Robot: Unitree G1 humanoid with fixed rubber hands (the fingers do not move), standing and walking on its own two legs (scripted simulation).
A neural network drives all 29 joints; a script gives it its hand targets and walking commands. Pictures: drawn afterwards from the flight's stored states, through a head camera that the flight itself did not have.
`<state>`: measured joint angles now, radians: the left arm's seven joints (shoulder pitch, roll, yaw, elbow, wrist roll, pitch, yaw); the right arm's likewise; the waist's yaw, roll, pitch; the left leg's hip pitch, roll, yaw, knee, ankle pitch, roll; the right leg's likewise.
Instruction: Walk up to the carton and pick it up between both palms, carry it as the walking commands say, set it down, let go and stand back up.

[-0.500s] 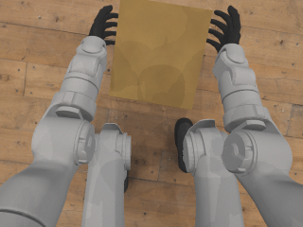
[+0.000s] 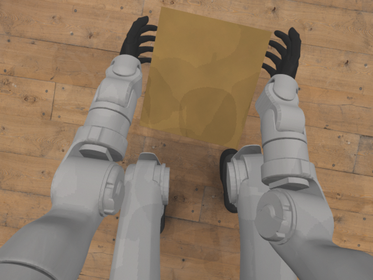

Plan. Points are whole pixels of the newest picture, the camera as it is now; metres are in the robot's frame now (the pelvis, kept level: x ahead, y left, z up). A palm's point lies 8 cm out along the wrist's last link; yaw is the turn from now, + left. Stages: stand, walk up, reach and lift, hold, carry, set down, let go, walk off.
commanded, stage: reach and lift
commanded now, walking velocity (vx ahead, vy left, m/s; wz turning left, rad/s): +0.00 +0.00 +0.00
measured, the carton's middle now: (201, 83) +0.47 -0.04 -0.21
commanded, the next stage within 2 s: none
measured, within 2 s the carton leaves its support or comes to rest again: neither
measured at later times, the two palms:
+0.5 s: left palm (131, 55) +0.50 +0.09 -0.08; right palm (296, 75) +0.44 -0.19 -0.08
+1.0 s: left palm (115, 60) +0.47 +0.09 -0.01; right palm (322, 70) +0.43 -0.18 +0.00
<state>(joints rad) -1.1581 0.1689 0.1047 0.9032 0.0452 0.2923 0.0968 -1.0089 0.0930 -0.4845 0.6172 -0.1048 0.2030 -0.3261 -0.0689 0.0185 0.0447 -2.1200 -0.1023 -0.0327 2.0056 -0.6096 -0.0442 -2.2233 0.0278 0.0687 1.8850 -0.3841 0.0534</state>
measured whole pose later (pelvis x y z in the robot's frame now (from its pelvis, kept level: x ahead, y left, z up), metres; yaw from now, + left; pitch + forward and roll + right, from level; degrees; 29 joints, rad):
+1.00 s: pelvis -0.04 +0.01 +0.08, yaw +0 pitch +15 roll +1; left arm -1.16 0.12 0.17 0.66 0.03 0.42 0.16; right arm -1.12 0.05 -0.41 0.46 -0.10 0.35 -0.39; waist -0.10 0.03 0.52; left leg -1.52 -0.11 -0.01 1.80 -0.55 -0.01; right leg -1.60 0.07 0.12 1.69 -0.36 0.09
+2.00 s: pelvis +0.06 -0.01 +0.24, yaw -1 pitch +23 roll +1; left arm -0.68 -0.03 0.27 0.90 0.22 0.30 0.07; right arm -0.60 0.18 -0.47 0.70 -0.26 0.25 -0.23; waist -0.09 0.03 -0.18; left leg -1.10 -0.08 -0.07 1.18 -0.49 -0.02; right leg -1.20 0.05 0.10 1.13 -0.34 0.03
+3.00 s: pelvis +0.09 -0.02 +0.33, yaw +1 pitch +6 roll +0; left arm -0.43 -0.10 0.22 0.68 0.22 0.47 -0.01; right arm -0.39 0.19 -0.35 0.52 -0.26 0.47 -0.25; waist -0.11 0.03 -0.10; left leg -0.39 -0.05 -0.13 0.56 -0.28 -0.01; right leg -0.47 0.03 0.07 0.53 -0.16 0.01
